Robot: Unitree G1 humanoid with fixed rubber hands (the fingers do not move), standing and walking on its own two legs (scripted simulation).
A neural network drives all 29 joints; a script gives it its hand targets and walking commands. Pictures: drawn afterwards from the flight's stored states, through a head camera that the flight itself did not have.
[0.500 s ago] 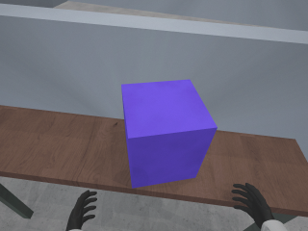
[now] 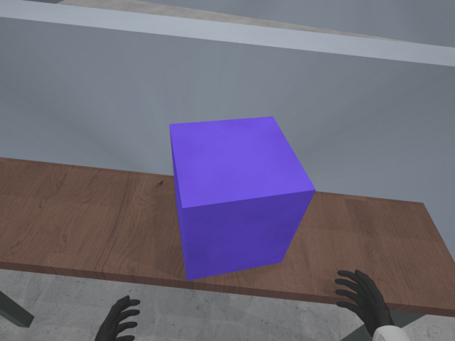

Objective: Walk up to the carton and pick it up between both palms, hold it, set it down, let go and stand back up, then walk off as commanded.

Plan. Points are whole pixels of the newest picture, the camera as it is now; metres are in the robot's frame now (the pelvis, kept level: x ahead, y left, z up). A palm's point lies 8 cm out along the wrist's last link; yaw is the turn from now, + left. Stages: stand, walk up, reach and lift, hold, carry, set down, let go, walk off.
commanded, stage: set down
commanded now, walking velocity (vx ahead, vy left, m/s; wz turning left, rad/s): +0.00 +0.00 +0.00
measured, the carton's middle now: (229, 198) +0.40 +0.05 +0.02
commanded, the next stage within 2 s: let go in 0.40 s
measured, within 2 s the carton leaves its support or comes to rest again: neither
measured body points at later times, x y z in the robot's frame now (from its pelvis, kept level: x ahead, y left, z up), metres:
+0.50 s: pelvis +0.00 +0.00 +0.00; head +0.00 +0.03 +0.45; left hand +0.15 +0.23 -0.09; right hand +0.23 -0.22 -0.04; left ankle +0.00 +0.15 -0.75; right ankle +0.00 -0.13 -0.75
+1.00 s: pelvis +0.00 +0.00 +0.00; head -0.01 +0.03 +0.45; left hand +0.15 +0.23 -0.09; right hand +0.23 -0.22 -0.04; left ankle +0.00 +0.15 -0.75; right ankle +0.00 -0.13 -0.75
